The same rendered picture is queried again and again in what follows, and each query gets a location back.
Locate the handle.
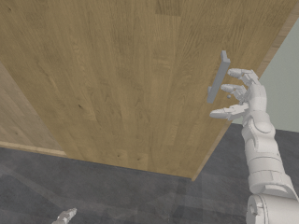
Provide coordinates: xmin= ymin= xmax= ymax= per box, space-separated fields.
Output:
xmin=206 ymin=50 xmax=231 ymax=104

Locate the robot right hand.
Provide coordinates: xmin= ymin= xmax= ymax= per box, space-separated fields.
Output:
xmin=209 ymin=68 xmax=267 ymax=121

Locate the right robot upper arm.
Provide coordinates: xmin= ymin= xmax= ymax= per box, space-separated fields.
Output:
xmin=246 ymin=192 xmax=299 ymax=224

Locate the robot left hand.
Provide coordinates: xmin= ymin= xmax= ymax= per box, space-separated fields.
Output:
xmin=52 ymin=208 xmax=77 ymax=224

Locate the robot right forearm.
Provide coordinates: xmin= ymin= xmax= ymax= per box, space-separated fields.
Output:
xmin=241 ymin=110 xmax=299 ymax=202

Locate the wardrobe door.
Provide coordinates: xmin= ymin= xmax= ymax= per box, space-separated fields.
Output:
xmin=0 ymin=61 xmax=64 ymax=151
xmin=0 ymin=0 xmax=298 ymax=178

